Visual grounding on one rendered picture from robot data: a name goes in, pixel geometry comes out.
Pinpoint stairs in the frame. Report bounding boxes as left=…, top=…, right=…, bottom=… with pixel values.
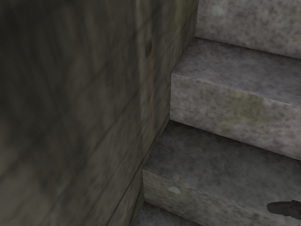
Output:
left=133, top=0, right=301, bottom=226

